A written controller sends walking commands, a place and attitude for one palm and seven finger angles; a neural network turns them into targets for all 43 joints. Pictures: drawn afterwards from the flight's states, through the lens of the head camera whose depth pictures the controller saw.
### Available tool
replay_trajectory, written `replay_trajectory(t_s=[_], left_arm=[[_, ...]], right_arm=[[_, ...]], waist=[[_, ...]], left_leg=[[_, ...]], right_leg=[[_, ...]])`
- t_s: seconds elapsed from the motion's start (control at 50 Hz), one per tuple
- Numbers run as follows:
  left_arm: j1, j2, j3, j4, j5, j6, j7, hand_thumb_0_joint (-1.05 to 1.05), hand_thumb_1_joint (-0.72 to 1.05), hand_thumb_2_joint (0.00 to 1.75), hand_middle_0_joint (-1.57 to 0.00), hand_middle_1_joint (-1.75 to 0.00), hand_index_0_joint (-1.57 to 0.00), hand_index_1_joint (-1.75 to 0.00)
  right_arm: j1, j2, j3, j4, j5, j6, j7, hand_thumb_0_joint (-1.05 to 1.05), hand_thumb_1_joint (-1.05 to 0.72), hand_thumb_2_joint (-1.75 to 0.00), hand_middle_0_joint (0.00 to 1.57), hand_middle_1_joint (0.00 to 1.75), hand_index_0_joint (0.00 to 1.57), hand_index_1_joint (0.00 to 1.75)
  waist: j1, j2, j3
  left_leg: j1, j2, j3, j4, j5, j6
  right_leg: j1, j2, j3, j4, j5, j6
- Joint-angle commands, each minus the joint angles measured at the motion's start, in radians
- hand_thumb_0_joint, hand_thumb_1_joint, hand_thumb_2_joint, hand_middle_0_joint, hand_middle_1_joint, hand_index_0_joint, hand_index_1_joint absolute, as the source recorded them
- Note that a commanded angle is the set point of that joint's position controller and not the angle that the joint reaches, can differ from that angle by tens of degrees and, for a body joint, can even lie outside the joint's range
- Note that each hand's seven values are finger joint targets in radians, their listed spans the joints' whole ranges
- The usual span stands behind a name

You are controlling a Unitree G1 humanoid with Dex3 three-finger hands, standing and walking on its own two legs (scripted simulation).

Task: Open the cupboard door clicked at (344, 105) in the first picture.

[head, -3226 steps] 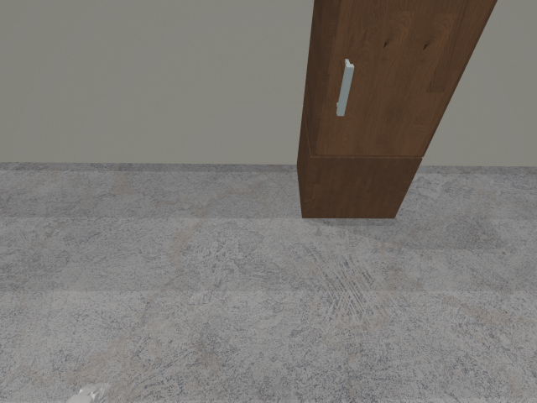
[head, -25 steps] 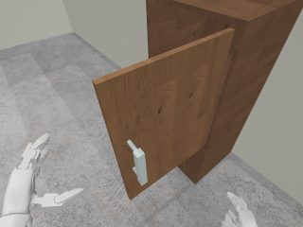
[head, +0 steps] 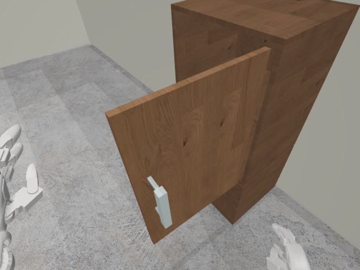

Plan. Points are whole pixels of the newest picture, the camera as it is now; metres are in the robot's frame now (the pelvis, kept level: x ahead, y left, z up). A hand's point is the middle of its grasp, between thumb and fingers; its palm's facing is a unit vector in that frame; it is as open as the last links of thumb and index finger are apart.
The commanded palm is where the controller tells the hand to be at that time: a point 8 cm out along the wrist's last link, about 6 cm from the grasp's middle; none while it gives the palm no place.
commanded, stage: draw the hand back to the body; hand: left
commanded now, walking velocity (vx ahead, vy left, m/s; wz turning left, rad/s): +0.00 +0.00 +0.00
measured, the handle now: (159, 202) +0.30 +0.10 -0.04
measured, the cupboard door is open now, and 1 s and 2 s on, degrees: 88 88 88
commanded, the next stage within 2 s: step back with the hand held close in 0.24 s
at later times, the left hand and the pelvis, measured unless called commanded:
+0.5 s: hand (35, 190) +0.19 +0.26 +0.17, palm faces +0.45 -0.77 -0.45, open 7.4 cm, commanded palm +0.13 +0.30 +0.18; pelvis -0.01 +0.00 +0.01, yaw +0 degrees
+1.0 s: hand out of the picture +0.10 +0.29 +0.16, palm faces +0.41 -0.76 -0.50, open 7.4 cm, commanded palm +0.04 +0.33 +0.18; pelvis -0.10 +0.03 +0.00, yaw +1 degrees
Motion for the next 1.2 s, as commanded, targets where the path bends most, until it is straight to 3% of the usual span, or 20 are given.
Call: replay_trajectory(t_s=[0.0, 0.12, 0.28, 0.32, 0.34, 0.36, 0.38, 0.4, 0.44, 0.5, 0.64, 0.76, 0.84, 0.96, 1.04, 1.06, 1.08, 1.12, 1.14, 1.18], left_arm=[[-0.054, 0.167, 0.095, -0.164, 0.004, -0.051, 0.006, 0.00, 0.90, 0.90, -0.20, -0.30, -0.20, -0.30], [-0.096, 0.201, 0.116, -0.242, 0.014, -0.069, 0.017, 0.00, 0.90, 0.90, -0.20, -0.30, -0.20, -0.30], [-0.066, 0.164, 0.098, -0.137, 0.007, -0.063, 0.011, 0.00, 0.90, 0.90, -0.20, -0.30, -0.20, -0.30], [-0.081, 0.162, 0.094, -0.143, 0.008, -0.066, 0.007, 0.00, 0.90, 0.90, -0.20, -0.30, -0.20, -0.30], [-0.141, 0.184, 0.104, -0.198, 0.009, -0.076, 0.009, 0.00, 0.90, 0.90, -0.20, -0.30, -0.20, -0.30], [-0.336, 0.354, 0.263, -0.229, 0.035, -0.133, 0.025, 0.00, 0.90, 0.90, -0.20, -0.30, -0.20, -0.30], [-0.174, 0.247, 0.188, -0.135, 0.027, -0.136, 0.009, 0.00, 0.90, 0.90, -0.20, -0.30, -0.20, -0.30], [-0.077, 0.213, 0.156, -0.102, 0.029, -0.127, 0.002, 0.00, 0.90, 0.90, -0.20, -0.30, -0.20, -0.30], [-0.024, 0.183, 0.125, -0.118, 0.032, -0.125, -0.005, 0.00, 0.90, 0.90, -0.20, -0.30, -0.20, -0.30], [0.040, 0.185, 0.128, -0.163, 0.033, -0.127, 0.001, 0.00, 0.90, 0.90, -0.20, -0.30, -0.20, -0.30], [0.082, 0.270, 0.219, -0.282, 0.028, -0.137, 0.029, 0.00, 0.90, 0.90, -0.20, -0.30, -0.20, -0.30], [0.118, 0.237, 0.199, -0.244, 0.030, -0.140, 0.038, 0.00, 0.90, 0.90, -0.20, -0.30, -0.20, -0.30], [0.090, 0.227, 0.187, -0.253, 0.046, -0.159, 0.042, 0.00, 0.90, 0.90, -0.20, -0.30, -0.20, -0.30], [0.019, 0.235, 0.221, -0.290, 0.092, -0.191, 0.046, 0.00, 0.90, 0.90, -0.20, -0.30, -0.20, -0.30], [0.030, 0.227, 0.229, -0.295, 0.086, -0.204, 0.038, 0.00, 0.90, 0.90, -0.20, -0.30, -0.20, -0.30], [0.049, 0.252, 0.249, -0.298, 0.078, -0.209, 0.038, 0.00, 0.90, 0.90, -0.20, -0.30, -0.20, -0.30], [0.075, 0.235, 0.218, -0.316, 0.055, -0.213, 0.040, 0.00, 0.90, 0.90, -0.20, -0.30, -0.20, -0.30], [0.074, 0.236, 0.196, -0.315, 0.044, -0.218, 0.047, 0.00, 0.90, 0.90, -0.20, -0.30, -0.20, -0.30], [0.061, 0.249, 0.200, -0.309, 0.046, -0.211, 0.051, 0.00, 0.90, 0.90, -0.20, -0.30, -0.20, -0.30], [0.029, 0.263, 0.201, -0.305, 0.053, -0.201, 0.059, 0.00, 0.90, 0.90, -0.20, -0.30, -0.20, -0.30]], right_arm=[[-0.123, -0.091, -0.040, -0.155, -0.003, -0.042, -0.006, 0.00, -0.90, -0.90, 0.20, 0.30, 0.20, 0.30], [-0.138, -0.077, -0.033, -0.141, -0.008, -0.062, -0.013, 0.00, -0.90, -0.90, 0.20, 0.30, 0.20, 0.30], [-0.141, -0.081, -0.039, -0.120, -0.008, -0.064, -0.011, 0.00, -0.90, -0.90, 0.20, 0.30, 0.20, 0.30], [-0.145, -0.082, -0.041, -0.122, -0.008, -0.062, -0.009, 0.00, -0.90, -0.90, 0.20, 0.30, 0.20, 0.30], [-0.152, -0.083, -0.040, -0.124, -0.009, -0.065, -0.009, 0.00, -0.90, -0.90, 0.20, 0.30, 0.20, 0.30], [-0.115, -0.091, -0.029, -0.155, -0.001, -0.048, -0.005, 0.00, -0.90, -0.90, 0.20, 0.30, 0.20, 0.30], [-0.131, -0.091, -0.042, -0.126, -0.009, -0.036, -0.007, 0.00, -0.90, -0.90, 0.20, 0.30, 0.20, 0.30], [-0.133, -0.096, -0.048, -0.125, -0.012, -0.022, -0.002, 0.00, -0.90, -0.90, 0.20, 0.30, 0.20, 0.30], [-0.128, -0.101, -0.055, -0.141, -0.012, 0.003, 0.004, 0.00, -0.90, -0.90, 0.20, 0.30, 0.20, 0.30], [-0.128, -0.108, -0.063, -0.157, -0.011, 0.032, 0.005, 0.00, -0.90, -0.90, 0.20, 0.30, 0.20, 0.30], [-0.133, -0.098, -0.072, -0.197, -0.006, 0.067, -0.008, 0.00, -0.90, -0.90, 0.20, 0.30, 0.20, 0.30], [-0.126, -0.111, -0.078, -0.195, -0.006, 0.065, -0.008, 0.00, -0.90, -0.90, 0.20, 0.30, 0.20, 0.30], [-0.118, -0.124, -0.075, -0.200, -0.003, 0.047, -0.006, 0.00, -0.90, -0.90, 0.20, 0.30, 0.20, 0.30], [-0.121, -0.139, -0.080, -0.206, -0.013, -0.001, -0.011, 0.00, -0.90, -0.90, 0.20, 0.30, 0.20, 0.30], [-0.102, -0.120, -0.084, -0.193, -0.020, -0.028, 0.001, 0.00, -0.90, -0.90, 0.20, 0.30, 0.20, 0.30], [-0.099, -0.117, -0.087, -0.188, -0.024, -0.034, 0.003, 0.00, -0.90, -0.90, 0.20, 0.30, 0.20, 0.30], [-0.084, -0.087, -0.080, -0.182, -0.017, -0.039, 0.010, 0.00, -0.90, -0.90, 0.20, 0.30, 0.20, 0.30], [-0.052, -0.082, -0.084, -0.136, -0.016, -0.036, 0.022, 0.00, -0.90, -0.90, 0.20, 0.30, 0.20, 0.30], [-0.056, -0.081, -0.089, -0.127, -0.015, -0.030, 0.022, 0.00, -0.90, -0.90, 0.20, 0.30, 0.20, 0.30], [-0.073, -0.070, -0.086, -0.118, -0.019, -0.022, 0.015, 0.00, -0.90, -0.90, 0.20, 0.30, 0.20, 0.30]], waist=[[0.005, -0.070, -0.055], [0.008, 0.042, -0.078], [0.005, -0.061, 0.003], [0.006, -0.039, -0.004], [0.007, -0.028, -0.032], [-0.036, 0.010, 0.077], [-0.038, -0.081, 0.024], [-0.042, -0.114, 0.007], [-0.048, -0.096, -0.034], [-0.049, -0.031, -0.101], [-0.045, -0.034, -0.176], [-0.051, 0.012, -0.113], [-0.060, 0.025, -0.040], [-0.041, 0.159, -0.029], [-0.048, 0.098, -0.015], [-0.052, 0.049, -0.021], [-0.064, -0.050, -0.041], [-0.080, -0.175, -0.127], [-0.077, -0.231, -0.136], [-0.082, -0.236, -0.130]], left_leg=[[0.071, 0.017, 0.021, -0.081, 0.243, 0.025], [0.107, 0.005, 0.028, -0.090, 0.246, 0.022], [0.097, 0.011, 0.025, -0.116, 0.208, 0.024], [0.105, 0.011, 0.026, -0.123, 0.209, 0.024], [0.117, 0.009, 0.024, -0.125, 0.214, 0.025], [0.047, 0.019, -0.005, -0.109, 0.154, 0.033], [0.063, 0.024, -0.013, -0.071, 0.172, 0.037], [0.077, 0.024, -0.008, -0.057, 0.213, 0.038], [0.077, 0.030, -0.001, -0.057, 0.277, 0.031], [0.090, 0.049, 0.002, -0.081, 0.398, 0.025], [0.040, 0.068, -0.010, -0.092, 0.472, 0.021], [-0.102, 0.076, -0.038, -0.136, 0.250, 0.027], [-0.278, 0.091, -0.080, -0.214, -0.104, 0.052], [-0.635, 0.203, -0.221, -0.385, -0.499, 0.123], [-0.571, 0.179, -0.171, -0.276, -0.422, 0.110], [-0.473, 0.134, -0.123, -0.201, -0.352, 0.085], [-0.270, 0.054, -0.047, -0.058, -0.163, 0.031], [-0.001, 0.000, 0.023, 0.196, 0.014, -0.015], [0.006, -0.008, 0.019, 0.254, 0.006, -0.019], [-0.029, -0.004, 0.015, 0.251, -0.019, -0.022]], right_leg=[[-0.009, -0.018, -0.004, -0.107, 0.295, 0.009], [0.014, -0.023, 0.001, -0.128, 0.298, 0.004], [-0.005, -0.014, 0.002, -0.164, 0.250, 0.010], [0.000, -0.015, 0.003, -0.165, 0.247, 0.010], [0.012, -0.016, 0.004, -0.165, 0.255, 0.009], [-0.064, -0.061, 0.081, -0.226, 0.287, 0.007], [-0.067, -0.082, 0.094, -0.229, 0.332, 0.007], [-0.063, -0.089, 0.105, -0.223, 0.404, 0.006], [-0.035, -0.096, 0.086, -0.193, 0.476, 0.012], [0.000, -0.080, 0.060, -0.148, 0.516, 0.017], [0.048, -0.052, 0.050, -0.080, 0.541, 0.023], [0.039, -0.039, 0.056, -0.090, 0.360, 0.024], [0.059, -0.013, 0.060, -0.083, 0.155, 0.031], [0.297, 0.080, 0.017, 0.207, 0.121, 0.051], [0.194, 0.068, 0.062, 0.144, 0.082, 0.019], [0.098, 0.040, 0.115, 0.044, 0.076, 0.000], [-0.091, -0.043, 0.207, -0.092, 0.110, -0.045], [-0.297, -0.191, 0.339, -0.205, 0.241, -0.095], [-0.300, -0.217, 0.345, -0.204, 0.316, -0.105], [-0.262, -0.230, 0.319, -0.175, 0.454, -0.102]])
